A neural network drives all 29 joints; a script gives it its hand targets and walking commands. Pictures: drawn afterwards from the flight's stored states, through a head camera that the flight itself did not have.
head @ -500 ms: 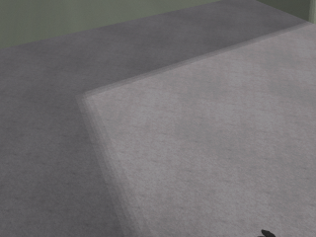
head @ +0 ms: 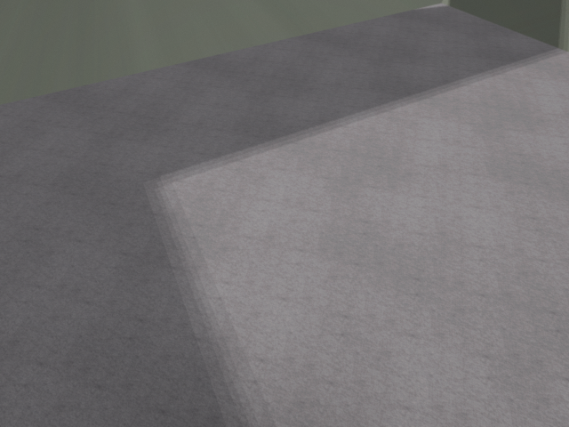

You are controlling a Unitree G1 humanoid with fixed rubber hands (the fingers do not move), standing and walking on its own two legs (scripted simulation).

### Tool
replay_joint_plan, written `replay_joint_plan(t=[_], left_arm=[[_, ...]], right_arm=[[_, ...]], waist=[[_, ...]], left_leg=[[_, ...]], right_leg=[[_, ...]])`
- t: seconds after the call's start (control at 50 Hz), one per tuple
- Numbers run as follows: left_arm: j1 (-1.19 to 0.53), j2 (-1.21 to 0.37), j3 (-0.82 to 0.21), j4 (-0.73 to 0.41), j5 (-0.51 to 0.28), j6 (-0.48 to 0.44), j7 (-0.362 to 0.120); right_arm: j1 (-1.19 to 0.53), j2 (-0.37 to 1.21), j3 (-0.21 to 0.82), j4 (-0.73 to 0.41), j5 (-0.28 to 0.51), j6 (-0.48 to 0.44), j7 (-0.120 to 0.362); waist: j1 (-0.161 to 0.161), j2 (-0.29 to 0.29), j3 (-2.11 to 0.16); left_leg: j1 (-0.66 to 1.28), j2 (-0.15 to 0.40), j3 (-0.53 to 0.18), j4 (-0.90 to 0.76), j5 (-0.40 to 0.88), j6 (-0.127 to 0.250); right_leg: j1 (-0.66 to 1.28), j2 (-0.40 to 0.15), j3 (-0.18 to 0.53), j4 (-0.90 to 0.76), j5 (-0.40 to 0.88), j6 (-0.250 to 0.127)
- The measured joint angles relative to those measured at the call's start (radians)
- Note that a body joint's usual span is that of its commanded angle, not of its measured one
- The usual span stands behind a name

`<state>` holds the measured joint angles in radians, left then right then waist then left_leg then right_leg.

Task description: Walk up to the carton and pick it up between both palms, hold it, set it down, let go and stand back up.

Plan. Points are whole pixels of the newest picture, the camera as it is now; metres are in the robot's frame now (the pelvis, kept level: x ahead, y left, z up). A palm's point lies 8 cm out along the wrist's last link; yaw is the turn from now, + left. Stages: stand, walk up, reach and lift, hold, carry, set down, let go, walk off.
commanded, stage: stand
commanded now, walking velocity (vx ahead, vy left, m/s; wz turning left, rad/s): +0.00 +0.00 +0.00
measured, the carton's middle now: out of the picture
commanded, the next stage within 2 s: none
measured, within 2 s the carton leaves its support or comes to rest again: neither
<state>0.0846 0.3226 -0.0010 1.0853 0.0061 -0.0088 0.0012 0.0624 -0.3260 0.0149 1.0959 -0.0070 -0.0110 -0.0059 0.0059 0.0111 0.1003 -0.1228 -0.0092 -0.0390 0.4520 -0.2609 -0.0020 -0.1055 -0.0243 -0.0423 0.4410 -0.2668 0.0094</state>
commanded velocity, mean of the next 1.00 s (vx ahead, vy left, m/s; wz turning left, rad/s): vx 0.00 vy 0.00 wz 0.00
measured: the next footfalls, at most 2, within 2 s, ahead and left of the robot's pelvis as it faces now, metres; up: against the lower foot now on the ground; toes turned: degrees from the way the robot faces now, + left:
none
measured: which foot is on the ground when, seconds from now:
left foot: down 0.00-1.00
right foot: down 0.00-1.00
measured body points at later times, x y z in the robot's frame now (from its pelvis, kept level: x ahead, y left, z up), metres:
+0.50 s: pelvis -0.01 +0.00 +0.01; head +0.00 -0.01 +0.46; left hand +0.07 +0.29 -0.13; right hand +0.08 -0.29 -0.13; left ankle -0.01 +0.12 -0.74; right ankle -0.01 -0.12 -0.74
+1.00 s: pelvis -0.01 -0.01 +0.01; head +0.00 -0.01 +0.46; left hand +0.07 +0.29 -0.13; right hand +0.08 -0.30 -0.13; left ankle -0.01 +0.12 -0.74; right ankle -0.01 -0.12 -0.74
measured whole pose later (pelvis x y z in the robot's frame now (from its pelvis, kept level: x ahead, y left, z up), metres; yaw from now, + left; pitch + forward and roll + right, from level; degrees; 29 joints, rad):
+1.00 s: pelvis -0.01 -0.01 +0.01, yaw +0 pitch -3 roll +0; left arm 0.11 0.32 0.00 1.12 0.01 -0.01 0.00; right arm 0.09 -0.33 0.01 1.13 -0.01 -0.01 0.00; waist 0.00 0.01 0.07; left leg -0.10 0.00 -0.05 0.34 -0.19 -0.02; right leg -0.09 -0.02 -0.05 0.34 -0.20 0.00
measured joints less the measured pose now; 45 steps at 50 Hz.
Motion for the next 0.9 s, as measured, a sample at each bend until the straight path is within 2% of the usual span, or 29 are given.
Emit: replay_joint_plan(t=[0.3,0.9], left_arm=[[0.010,-0.001,0.005,0.027,0.003,-0.006,-0.003],[0.023,0.002,0.003,0.036,0.002,-0.006,-0.005]], right_arm=[[0.012,0.001,-0.009,0.025,-0.003,-0.002,0.003],[0.027,0.000,-0.006,0.036,-0.002,-0.003,0.006]], waist=[[0.000,0.001,-0.016],[-0.001,-0.002,-0.033]], left_leg=[[0.026,0.002,-0.005,-0.076,0.049,-0.005],[0.021,0.008,-0.008,-0.106,0.074,-0.012]], right_leg=[[0.026,0.002,-0.006,-0.071,0.044,-0.003],[0.019,0.006,-0.007,-0.094,0.064,-0.008]])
